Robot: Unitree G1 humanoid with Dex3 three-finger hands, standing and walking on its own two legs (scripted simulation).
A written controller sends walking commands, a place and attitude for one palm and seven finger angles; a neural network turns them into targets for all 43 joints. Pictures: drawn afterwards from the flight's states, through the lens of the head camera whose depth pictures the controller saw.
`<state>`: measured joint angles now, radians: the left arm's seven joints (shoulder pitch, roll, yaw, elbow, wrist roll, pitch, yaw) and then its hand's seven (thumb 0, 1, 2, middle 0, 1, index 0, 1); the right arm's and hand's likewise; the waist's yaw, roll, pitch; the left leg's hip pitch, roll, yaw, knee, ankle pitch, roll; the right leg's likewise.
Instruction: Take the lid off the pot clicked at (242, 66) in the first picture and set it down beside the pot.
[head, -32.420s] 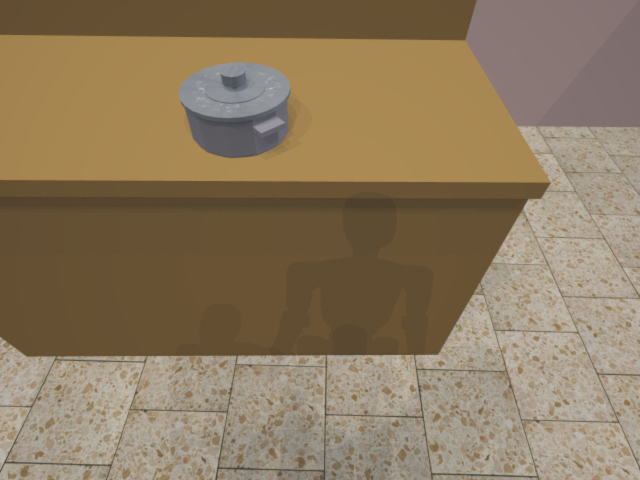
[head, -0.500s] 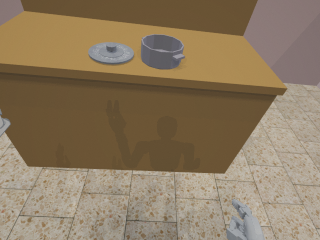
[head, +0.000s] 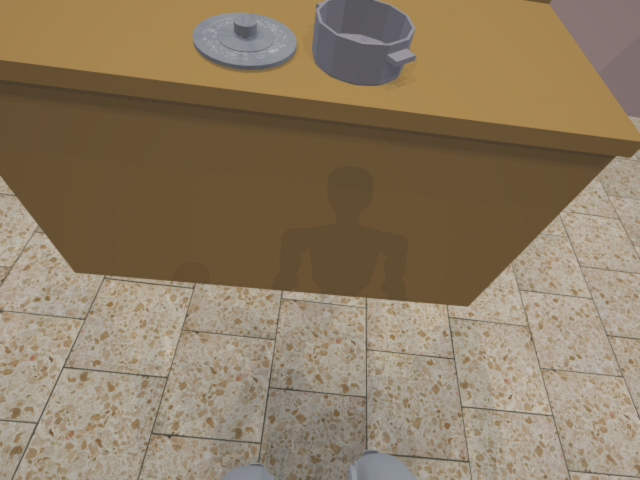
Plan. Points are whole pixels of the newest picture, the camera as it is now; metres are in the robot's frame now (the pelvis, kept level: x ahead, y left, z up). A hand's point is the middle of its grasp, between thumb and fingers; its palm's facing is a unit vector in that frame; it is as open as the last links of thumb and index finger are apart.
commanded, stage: let the arm hang, fingers relaxed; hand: left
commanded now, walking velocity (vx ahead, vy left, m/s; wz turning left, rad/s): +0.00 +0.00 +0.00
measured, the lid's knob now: (245, 26) +0.87 +0.18 +0.08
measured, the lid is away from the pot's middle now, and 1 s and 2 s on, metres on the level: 0.23 0.23 0.23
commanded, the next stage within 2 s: look to check the result in 1.10 s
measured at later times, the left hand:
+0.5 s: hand (189, 439) +0.19 +0.17 -0.15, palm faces -0.07 -0.98 -0.18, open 7.4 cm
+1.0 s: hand out of the picture +0.06 +0.15 -0.16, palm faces -0.02 -0.98 -0.17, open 7.4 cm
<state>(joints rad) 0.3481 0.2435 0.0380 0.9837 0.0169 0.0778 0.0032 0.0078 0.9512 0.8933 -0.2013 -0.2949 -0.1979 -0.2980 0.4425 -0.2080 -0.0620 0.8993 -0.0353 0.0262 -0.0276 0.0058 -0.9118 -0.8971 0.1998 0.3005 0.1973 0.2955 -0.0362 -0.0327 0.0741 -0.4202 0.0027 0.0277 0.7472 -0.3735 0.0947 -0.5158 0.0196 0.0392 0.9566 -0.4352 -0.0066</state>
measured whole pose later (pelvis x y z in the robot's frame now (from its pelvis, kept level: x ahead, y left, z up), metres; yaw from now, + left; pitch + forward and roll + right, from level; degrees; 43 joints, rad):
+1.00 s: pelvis +0.06 -0.01 +0.02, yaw -2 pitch -1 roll -1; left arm 0.27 0.13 0.00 1.13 0.00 0.00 0.04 0.00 0.91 0.89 -0.20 -0.29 -0.19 -0.30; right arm 0.29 -0.12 -0.04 1.09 -0.01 -0.01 -0.04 0.00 -0.91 -0.90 0.20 0.30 0.20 0.30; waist -0.01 0.00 0.08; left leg -0.10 -0.04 0.08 0.42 -0.31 0.07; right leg -0.12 0.01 0.03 0.42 -0.29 0.01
